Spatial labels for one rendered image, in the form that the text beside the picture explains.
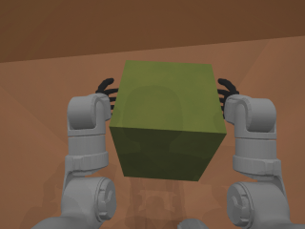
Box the robot left upper arm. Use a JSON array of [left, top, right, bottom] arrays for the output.
[[31, 177, 117, 229]]

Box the carton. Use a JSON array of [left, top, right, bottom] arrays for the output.
[[109, 60, 227, 181]]

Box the robot left forearm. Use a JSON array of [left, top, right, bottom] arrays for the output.
[[60, 93, 112, 213]]

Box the robot right upper arm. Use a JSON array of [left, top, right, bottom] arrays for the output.
[[226, 181, 305, 229]]

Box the robot right forearm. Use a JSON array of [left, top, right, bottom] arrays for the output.
[[224, 94, 291, 216]]

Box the robot right thigh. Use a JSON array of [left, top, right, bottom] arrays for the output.
[[177, 219, 209, 229]]

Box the left robot hand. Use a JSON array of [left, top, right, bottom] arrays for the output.
[[95, 78, 118, 110]]

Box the right robot hand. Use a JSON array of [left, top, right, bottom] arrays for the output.
[[217, 78, 239, 119]]

